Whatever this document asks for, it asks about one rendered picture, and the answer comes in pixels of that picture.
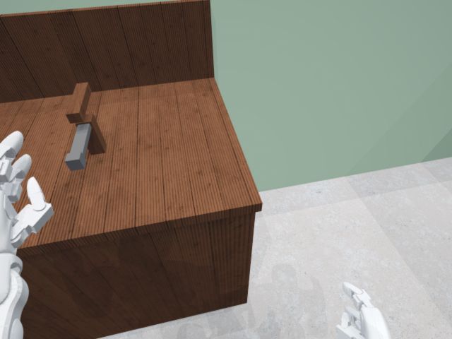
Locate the counter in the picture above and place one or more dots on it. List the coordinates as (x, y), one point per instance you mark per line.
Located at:
(159, 225)

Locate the robot left forearm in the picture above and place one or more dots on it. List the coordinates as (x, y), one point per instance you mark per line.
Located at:
(13, 296)

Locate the left robot hand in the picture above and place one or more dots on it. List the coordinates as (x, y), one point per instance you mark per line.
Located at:
(33, 217)

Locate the right robot hand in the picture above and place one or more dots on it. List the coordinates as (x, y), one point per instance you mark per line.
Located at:
(369, 322)

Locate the tap lever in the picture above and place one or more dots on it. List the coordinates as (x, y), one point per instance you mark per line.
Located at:
(75, 160)

